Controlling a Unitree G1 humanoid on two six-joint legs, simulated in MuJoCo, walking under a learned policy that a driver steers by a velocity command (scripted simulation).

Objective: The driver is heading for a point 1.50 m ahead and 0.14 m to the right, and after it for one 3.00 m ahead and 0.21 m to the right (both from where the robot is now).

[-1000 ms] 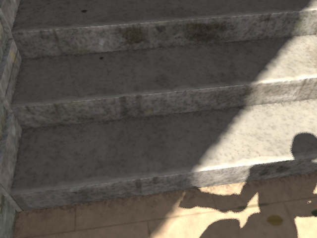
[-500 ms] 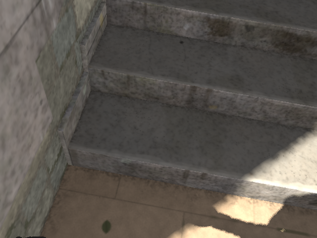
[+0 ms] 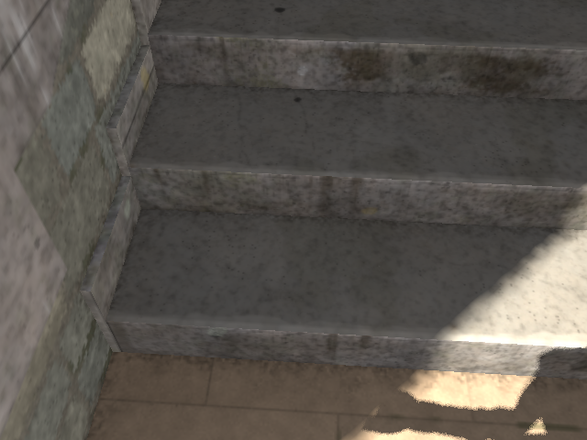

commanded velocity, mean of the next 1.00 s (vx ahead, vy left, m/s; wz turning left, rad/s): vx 0.06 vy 0.00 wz -0.18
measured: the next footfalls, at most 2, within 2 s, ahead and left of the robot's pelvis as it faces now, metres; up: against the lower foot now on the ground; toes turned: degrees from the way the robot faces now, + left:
left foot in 0.64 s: +0.24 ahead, +0.03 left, +0.00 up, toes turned -20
right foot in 1.06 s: +0.18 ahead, -0.20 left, +0.00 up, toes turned +1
